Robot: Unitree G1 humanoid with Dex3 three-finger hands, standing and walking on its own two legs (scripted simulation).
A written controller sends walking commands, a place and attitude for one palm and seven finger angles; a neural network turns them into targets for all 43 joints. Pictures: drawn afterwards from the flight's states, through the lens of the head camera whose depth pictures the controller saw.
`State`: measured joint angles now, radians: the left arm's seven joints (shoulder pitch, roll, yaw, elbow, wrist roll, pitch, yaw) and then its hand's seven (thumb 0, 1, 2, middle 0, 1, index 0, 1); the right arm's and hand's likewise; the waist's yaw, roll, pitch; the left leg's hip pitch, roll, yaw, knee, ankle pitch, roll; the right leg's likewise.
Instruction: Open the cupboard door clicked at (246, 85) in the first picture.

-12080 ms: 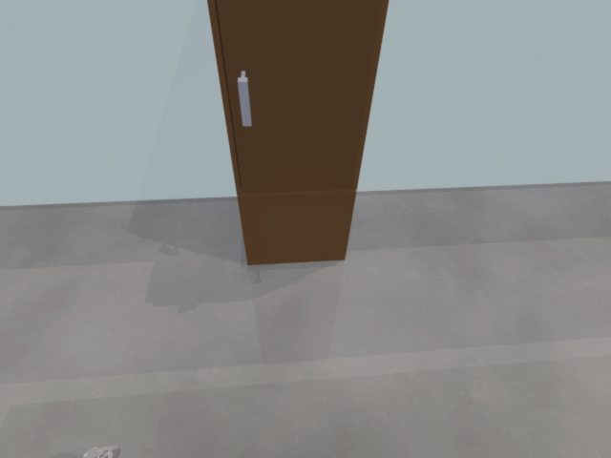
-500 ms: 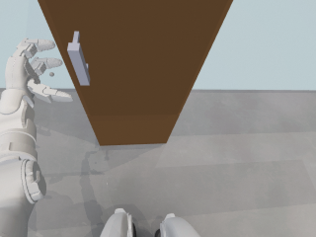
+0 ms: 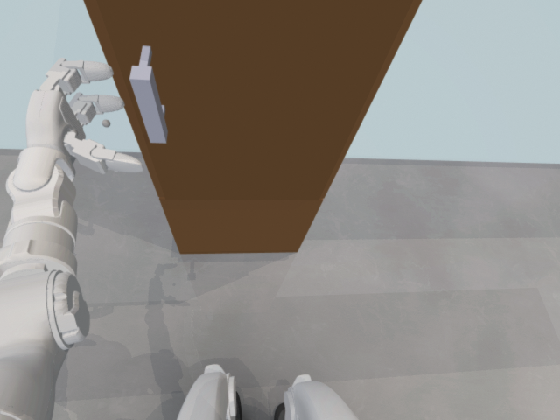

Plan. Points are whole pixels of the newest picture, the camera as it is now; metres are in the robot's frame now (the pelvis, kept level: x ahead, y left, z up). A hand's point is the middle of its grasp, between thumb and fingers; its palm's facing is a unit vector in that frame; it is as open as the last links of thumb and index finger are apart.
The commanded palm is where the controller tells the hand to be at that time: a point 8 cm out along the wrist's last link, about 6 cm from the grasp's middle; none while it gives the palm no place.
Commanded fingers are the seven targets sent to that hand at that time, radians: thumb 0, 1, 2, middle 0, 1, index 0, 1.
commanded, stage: slide the fingers in behind the handle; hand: left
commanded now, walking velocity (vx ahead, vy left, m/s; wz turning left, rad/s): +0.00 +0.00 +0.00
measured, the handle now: (152, 96) +0.55 +0.16 +0.08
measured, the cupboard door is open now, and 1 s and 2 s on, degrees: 0 0 0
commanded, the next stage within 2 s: close the thumb around the handle in 1.66 s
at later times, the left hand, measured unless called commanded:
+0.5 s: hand (118, 123) +0.50 +0.20 +0.07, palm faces +0.02 -1.00 +0.01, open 14.0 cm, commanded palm +0.48 +0.22 +0.08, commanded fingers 0.00 -0.50 0.30 -0.30 -1.20 -0.30 -1.20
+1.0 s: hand (148, 130) +0.49 +0.16 +0.08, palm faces +0.00 -1.00 +0.00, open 14.0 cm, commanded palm +0.47 +0.19 +0.08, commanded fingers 0.00 -0.50 0.30 -0.30 -1.20 -0.30 -1.20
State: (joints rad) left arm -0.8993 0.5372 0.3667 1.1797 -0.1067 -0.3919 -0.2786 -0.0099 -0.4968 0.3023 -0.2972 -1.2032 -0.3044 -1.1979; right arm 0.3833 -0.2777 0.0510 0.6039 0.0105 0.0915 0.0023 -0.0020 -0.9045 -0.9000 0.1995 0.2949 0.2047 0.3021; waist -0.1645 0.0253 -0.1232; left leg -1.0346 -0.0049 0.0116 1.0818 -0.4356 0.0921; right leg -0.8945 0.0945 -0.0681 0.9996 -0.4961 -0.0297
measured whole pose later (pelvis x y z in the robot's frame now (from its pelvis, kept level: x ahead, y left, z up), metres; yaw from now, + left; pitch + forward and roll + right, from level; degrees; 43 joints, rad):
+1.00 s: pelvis +0.00 -0.01 +0.00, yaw +1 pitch +20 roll -5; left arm -0.87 0.39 0.27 1.16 -0.10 -0.44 -0.15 -0.01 -0.50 0.30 -0.30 -1.20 -0.30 -1.20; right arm 0.39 -0.26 0.03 0.62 0.00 0.08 0.04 0.00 -0.90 -0.90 0.20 0.29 0.20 0.30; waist -0.15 0.04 -0.14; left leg -1.01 -0.01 0.01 1.08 -0.44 0.09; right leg -0.87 0.09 -0.07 1.02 -0.51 -0.04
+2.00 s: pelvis +0.00 -0.02 +0.00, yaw +1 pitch +21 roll -3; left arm -0.87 0.36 0.26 1.15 -0.10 -0.44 -0.09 -0.01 -0.24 0.41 -0.31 -1.23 -0.29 -1.23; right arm 0.38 -0.27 0.02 0.63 0.00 0.08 0.04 0.00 -0.91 -0.90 0.20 0.29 0.20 0.30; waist -0.15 0.04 -0.15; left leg -1.00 -0.01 0.01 1.08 -0.44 0.06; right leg -0.88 0.09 -0.07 1.03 -0.52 -0.06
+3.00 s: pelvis +0.02 -0.01 +0.02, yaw -1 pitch +17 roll -2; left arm -0.41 0.22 0.15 0.66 -0.18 -0.38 -0.09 0.01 0.70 0.72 -0.33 -1.35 -0.35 -1.35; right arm 0.39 -0.25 0.01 0.53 0.03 0.11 0.06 0.00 -0.91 -0.90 0.20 0.29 0.20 0.30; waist -0.09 0.03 -0.17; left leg -0.85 -0.01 0.05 0.99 -0.44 0.08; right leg -0.74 0.09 -0.01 0.95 -0.50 -0.04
